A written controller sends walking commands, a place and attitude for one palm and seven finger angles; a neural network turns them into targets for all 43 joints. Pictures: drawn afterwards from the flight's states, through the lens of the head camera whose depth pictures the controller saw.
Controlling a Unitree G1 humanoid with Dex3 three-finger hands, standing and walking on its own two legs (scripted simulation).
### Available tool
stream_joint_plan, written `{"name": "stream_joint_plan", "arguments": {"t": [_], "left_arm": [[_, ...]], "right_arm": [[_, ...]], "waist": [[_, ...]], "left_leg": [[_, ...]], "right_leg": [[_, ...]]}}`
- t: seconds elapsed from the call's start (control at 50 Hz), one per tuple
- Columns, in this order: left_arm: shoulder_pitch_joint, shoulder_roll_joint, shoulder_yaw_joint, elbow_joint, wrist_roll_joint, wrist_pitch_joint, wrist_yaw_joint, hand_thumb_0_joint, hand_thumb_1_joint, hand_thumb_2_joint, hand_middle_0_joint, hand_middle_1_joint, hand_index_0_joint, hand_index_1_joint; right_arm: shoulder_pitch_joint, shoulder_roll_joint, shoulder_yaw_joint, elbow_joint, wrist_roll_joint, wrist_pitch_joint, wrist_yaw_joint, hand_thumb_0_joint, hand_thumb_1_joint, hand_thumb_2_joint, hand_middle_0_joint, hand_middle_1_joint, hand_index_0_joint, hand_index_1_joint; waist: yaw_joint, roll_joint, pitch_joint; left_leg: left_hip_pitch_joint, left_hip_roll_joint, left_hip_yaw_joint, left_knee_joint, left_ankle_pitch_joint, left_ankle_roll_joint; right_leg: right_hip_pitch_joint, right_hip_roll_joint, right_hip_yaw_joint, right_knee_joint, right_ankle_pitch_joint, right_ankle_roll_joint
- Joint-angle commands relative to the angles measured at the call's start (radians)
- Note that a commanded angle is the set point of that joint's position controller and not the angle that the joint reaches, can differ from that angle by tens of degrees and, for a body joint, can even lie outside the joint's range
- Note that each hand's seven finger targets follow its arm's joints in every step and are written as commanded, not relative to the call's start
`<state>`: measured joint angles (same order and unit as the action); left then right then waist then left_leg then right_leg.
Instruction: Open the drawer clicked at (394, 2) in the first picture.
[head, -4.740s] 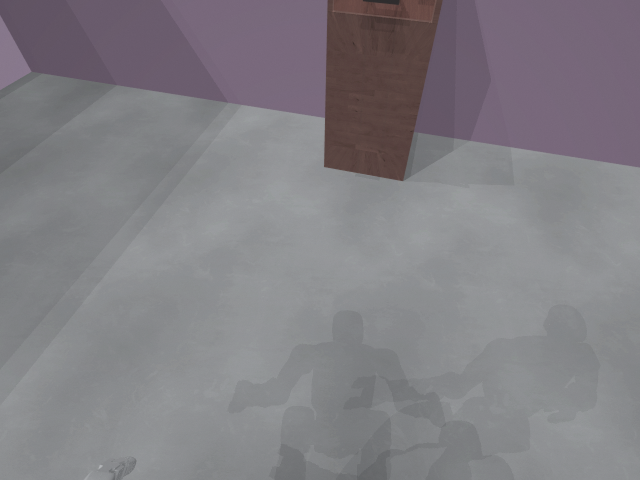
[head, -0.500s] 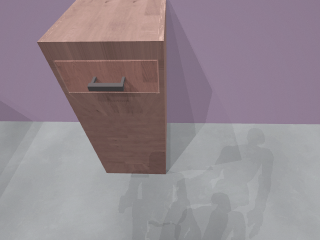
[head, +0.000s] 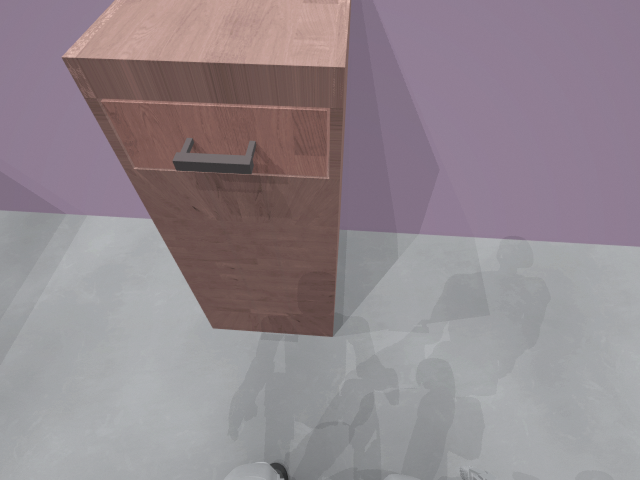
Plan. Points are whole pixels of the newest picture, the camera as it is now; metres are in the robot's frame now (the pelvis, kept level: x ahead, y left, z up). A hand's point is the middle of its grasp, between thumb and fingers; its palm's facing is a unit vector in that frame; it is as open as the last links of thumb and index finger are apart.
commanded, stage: come to a stop and stand still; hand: left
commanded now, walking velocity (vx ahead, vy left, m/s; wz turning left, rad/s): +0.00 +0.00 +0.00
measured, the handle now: (217, 154) +0.57 +0.23 +0.04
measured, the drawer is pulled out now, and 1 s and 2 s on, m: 0.00 0.00 0.00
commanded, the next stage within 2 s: look again from close up in 1.80 s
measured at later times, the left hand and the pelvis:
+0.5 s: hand out of the picture -0.01 +0.12 -0.16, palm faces +0.11 -0.97 -0.20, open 7.3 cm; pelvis -0.06 -0.06 +0.01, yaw +2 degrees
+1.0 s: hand out of the picture -0.10 +0.11 -0.17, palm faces +0.10 -0.98 -0.15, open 7.4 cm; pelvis -0.07 -0.04 +0.01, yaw +2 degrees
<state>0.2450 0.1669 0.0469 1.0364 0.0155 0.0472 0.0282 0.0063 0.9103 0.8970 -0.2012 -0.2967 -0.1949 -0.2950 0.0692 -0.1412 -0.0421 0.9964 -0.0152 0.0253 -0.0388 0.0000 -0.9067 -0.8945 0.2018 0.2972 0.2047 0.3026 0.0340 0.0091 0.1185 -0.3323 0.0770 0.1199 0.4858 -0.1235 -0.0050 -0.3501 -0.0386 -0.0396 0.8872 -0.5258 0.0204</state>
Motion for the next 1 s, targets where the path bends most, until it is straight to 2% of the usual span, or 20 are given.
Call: {"name": "stream_joint_plan", "arguments": {"t": [0.0, 0.02, 0.04, 0.06, 0.08, 0.1, 0.12, 0.16, 0.18, 0.28, 0.34, 0.38, 0.4, 0.42, 0.46, 0.48, 0.56, 0.64, 0.82, 0.98], "left_arm": [[0.146, 0.051, 0.017, -0.035, -0.001, -0.016, 0.003, 0.000, 0.900, 0.900, -0.200, -0.300, -0.200, -0.300], [0.176, 0.064, 0.018, -0.028, 0.004, -0.019, 0.003, 0.000, 0.900, 0.900, -0.200, -0.300, -0.200, -0.300], [0.162, 0.122, 0.023, -0.038, 0.017, -0.026, 0.007, 0.000, 0.900, 0.900, -0.200, -0.300, -0.200, -0.300], [0.094, 0.192, 0.027, -0.062, 0.021, -0.029, 0.008, 0.000, 0.900, 0.900, -0.200, -0.300, -0.200, -0.300], [0.044, 0.212, 0.028, -0.092, 0.017, -0.025, 0.008, 0.000, 0.900, 0.900, -0.200, -0.300, -0.200, -0.300], [-0.015, 0.192, 0.029, -0.103, 0.018, -0.027, 0.012, 0.000, 0.900, 0.900, -0.200, -0.300, -0.200, -0.300], [-0.055, 0.176, 0.031, -0.108, 0.018, -0.026, 0.012, 0.000, 0.900, 0.900, -0.200, -0.300, -0.200, -0.300], [-0.080, 0.149, 0.019, -0.105, 0.015, -0.035, 0.011, 0.000, 0.900, 0.900, -0.200, -0.300, -0.200, -0.300], [-0.069, 0.151, 0.019, -0.106, 0.015, -0.039, 0.009, 0.000, 0.900, 0.900, -0.200, -0.300, -0.200, -0.300], [0.041, 0.160, 0.024, -0.059, 0.008, -0.047, 0.008, 0.000, 0.900, 0.900, -0.200, -0.300, -0.200, -0.300], [0.022, 0.139, 0.016, -0.032, -0.006, -0.049, 0.007, 0.000, 0.900, 0.900, -0.200, -0.300, -0.200, -0.300], [0.025, 0.091, 0.002, -0.024, -0.018, -0.051, 0.003, 0.000, 0.900, 0.900, -0.200, -0.300, -0.200, -0.300], [0.022, 0.084, -0.001, -0.019, -0.017, -0.052, 0.003, 0.000, 0.900, 0.900, -0.200, -0.300, -0.200, -0.300], [0.016, 0.087, -0.001, -0.014, -0.013, -0.054, 0.004, 0.000, 0.900, 0.900, -0.200, -0.300, -0.200, -0.300], [0.003, 0.111, 0.001, 0.012, -0.015, -0.050, 0.003, 0.000, 0.900, 0.900, -0.200, -0.300, -0.200, -0.300], [0.009, 0.113, 0.000, 0.018, -0.015, -0.050, 0.003, 0.000, 0.900, 0.900, -0.200, -0.300, -0.200, -0.300], [0.013, 0.109, -0.001, 0.038, -0.009, -0.043, 0.003, 0.000, 0.900, 0.900, -0.200, -0.300, -0.200, -0.300], [0.030, 0.098, -0.002, 0.046, -0.007, -0.039, 0.004, 0.000, 0.900, 0.900, -0.200, -0.300, -0.200, -0.300], [0.095, 0.060, -0.009, 0.066, -0.007, -0.048, 0.004, 0.000, 0.900, 0.900, -0.200, -0.300, -0.200, -0.300], [0.122, 0.033, -0.021, 0.089, -0.006, -0.057, 0.008, 0.000, 0.900, 0.900, -0.200, -0.300, -0.200, -0.300]], "right_arm": [[0.060, -0.204, -0.055, -0.034, -0.005, 0.004, 0.004, 0.000, -0.900, -0.900, 0.200, 0.300, 0.200, 0.300], [0.059, -0.189, -0.055, -0.038, 0.000, 0.009, 0.010, 0.000, -0.900, -0.900, 0.200, 0.300, 0.200, 0.300], [0.076, -0.139, -0.049, -0.043, 0.007, 0.015, 0.017, 0.000, -0.900, -0.900, 0.200, 0.300, 0.200, 0.300], [0.067, -0.076, -0.035, -0.061, 0.010, 0.022, 0.026, 0.000, -0.900, -0.900, 0.200, 0.300, 0.200, 0.300], [0.025, -0.100, -0.040, -0.071, 0.007, 0.032, 0.030, 0.000, -0.900, -0.900, 0.200, 0.300, 0.200, 0.300], [0.032, -0.109, -0.044, -0.059, 0.002, 0.041, 0.033, 0.000, -0.900, -0.900, 0.200, 0.300, 0.200, 0.300], [0.048, -0.104, -0.044, -0.039, -0.001, 0.043, 0.033, 0.000, -0.900, -0.900, 0.200, 0.300, 0.200, 0.300], [0.132, -0.097, -0.038, 0.001, -0.001, 0.033, 0.033, 0.000, -0.900, -0.900, 0.200, 0.300, 0.200, 0.300], [0.157, -0.092, -0.034, 0.011, 0.000, 0.026, 0.033, 0.000, -0.900, -0.900, 0.200, 0.300, 0.200, 0.300], [0.165, -0.076, -0.013, 0.025, 0.003, 0.004, 0.021, 0.000, -0.900, -0.900, 0.200, 0.300, 0.200, 0.300], [0.258, -0.067, 0.001, 0.073, 0.004, -0.011, 0.011, 0.000, -0.900, -0.900, 0.200, 0.300, 0.200, 0.300], [0.280, -0.105, 0.009, 0.093, -0.003, -0.031, 0.005, 0.000, -0.900, -0.900, 0.200, 0.300, 0.200, 0.300], [0.258, -0.122, 0.011, 0.091, -0.003, -0.034, 0.002, 0.000, -0.900, -0.900, 0.200, 0.300, 0.200, 0.300], [0.255, -0.127, 0.013, 0.091, -0.003, -0.030, 0.000, 0.000, -0.900, -0.900, 0.200, 0.300, 0.200, 0.300], [0.268, -0.101, 0.018, 0.116, -0.002, -0.028, 0.000, 0.000, -0.900, -0.900, 0.200, 0.300, 0.200, 0.300], [0.275, -0.093, 0.020, 0.118, -0.002, -0.025, 0.001, 0.000, -0.900, -0.900, 0.200, 0.300, 0.200, 0.300], [0.325, -0.072, 0.020, 0.130, -0.006, -0.008, 0.000, 0.000, -0.900, -0.900, 0.200, 0.300, 0.200, 0.300], [0.376, -0.060, 0.021, 0.139, -0.006, -0.004, 0.001, 0.000, -0.900, -0.900, 0.200, 0.300, 0.200, 0.300], [0.384, -0.049, 0.026, 0.129, -0.005, -0.024, -0.002, 0.000, -0.900, -0.900, 0.200, 0.300, 0.200, 0.300], [0.400, -0.038, 0.031, 0.136, 0.001, -0.037, -0.005, 0.000, -0.900, -0.900, 0.200, 0.300, 0.200, 0.300]], "waist": [[-0.013, 0.120, -0.235], [0.003, 0.062, -0.220], [-0.004, -0.109, -0.159], [-0.023, -0.313, -0.081], [0.004, -0.268, -0.062], [-0.021, -0.241, -0.024], [-0.035, -0.232, 0.014], [-0.067, -0.166, 0.007], [-0.064, -0.152, -0.018], [-0.005, -0.107, -0.107], [-0.033, -0.107, -0.141], [-0.019, 0.033, -0.147], [-0.007, 0.054, -0.152], [-0.005, 0.010, -0.159], [-0.010, 0.072, -0.139], [-0.013, 0.068, -0.132], [-0.028, -0.018, -0.012], [-0.039, -0.054, 0.012], [-0.023, 0.017, -0.027], [-0.025, 0.008, -0.019]], "left_leg": [[0.102, 0.210, -0.170, -0.085, 0.183, 0.135], [0.036, 0.158, -0.144, -0.045, 0.022, 0.096], [-0.053, 0.060, -0.092, 0.052, -0.172, 0.038], [-0.110, -0.041, -0.031, 0.191, -0.318, -0.015], [-0.047, -0.034, -0.095, 0.357, -0.392, -0.007], [-0.048, -0.025, -0.139, 0.447, -0.363, 0.006], [-0.064, -0.031, -0.150, 0.510, -0.317, 0.013], [-0.059, -0.025, -0.133, 0.524, -0.264, 0.009], [-0.059, -0.030, -0.121, 0.492, -0.261, 0.004], [-0.004, -0.031, -0.092, 0.173, -0.312, -0.007], [0.155, -0.025, -0.109, -0.088, -0.153, 0.002], [0.187, 0.065, -0.215, -0.155, 0.008, 0.042], [0.147, 0.091, -0.221, -0.154, 0.019, 0.048], [0.123, 0.077, -0.195, -0.144, -0.050, 0.038], [0.095, 0.048, -0.168, -0.158, -0.094, 0.025], [0.086, 0.038, -0.156, -0.167, -0.135, 0.021], [0.060, 0.006, -0.129, -0.156, -0.238, 0.018], [0.071, -0.003, -0.122, -0.153, -0.256, 0.024], [0.019, 0.016, -0.159, -0.208, -0.285, 0.036], [0.034, 0.028, -0.166, -0.216, -0.224, 0.037]], "right_leg": [[0.137, -0.004, -0.019, -0.258, 0.176, -0.001], [0.201, -0.005, -0.019, -0.401, 0.285, -0.001], [0.188, -0.093, 0.107, -0.547, 0.278, -0.027], [0.072, -0.274, 0.313, -0.660, 0.228, -0.107], [-0.081, -0.335, 0.342, -0.721, 0.113, -0.179], [-0.159, -0.293, 0.309, -0.741, -0.009, -0.177], [-0.176, -0.261, 0.297, -0.736, 0.000, -0.171], [-0.110, -0.211, 0.200, -0.679, 0.161, -0.160], [-0.050, -0.196, 0.167, -0.654, 0.225, -0.158], [0.178, -0.207, 0.205, -0.615, 0.359, -0.191], [0.171, -0.171, 0.182, -0.587, 0.340, -0.137], [0.152, -0.078, 0.107, -0.540, 0.371, -0.071], [0.199, -0.062, 0.081, -0.541, 0.406, -0.052], [0.225, -0.062, 0.092, -0.565, 0.388, -0.041], [0.263, -0.075, 0.085, -0.568, 0.377, -0.038], [0.267, -0.077, 0.096, -0.586, 0.342, -0.042], [0.160, -0.082, 0.135, -0.676, 0.129, -0.033], [0.103, -0.077, 0.135, -0.699, 0.059, -0.033], [0.157, -0.060, 0.097, -0.623, 0.172, -0.037], [0.162, -0.065, 0.079, -0.581, 0.280, -0.044]]}}
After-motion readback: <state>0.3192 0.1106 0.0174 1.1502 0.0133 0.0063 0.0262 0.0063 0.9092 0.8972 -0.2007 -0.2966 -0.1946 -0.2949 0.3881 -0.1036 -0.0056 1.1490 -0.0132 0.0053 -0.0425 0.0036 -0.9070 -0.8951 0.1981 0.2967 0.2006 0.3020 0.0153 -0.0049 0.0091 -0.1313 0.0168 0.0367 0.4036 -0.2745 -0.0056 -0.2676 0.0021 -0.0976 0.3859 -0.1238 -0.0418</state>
